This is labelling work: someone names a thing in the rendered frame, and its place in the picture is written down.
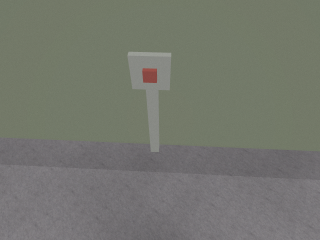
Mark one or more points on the panel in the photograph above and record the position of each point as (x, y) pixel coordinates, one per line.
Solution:
(151, 60)

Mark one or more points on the button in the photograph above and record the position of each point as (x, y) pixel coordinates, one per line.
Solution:
(149, 75)

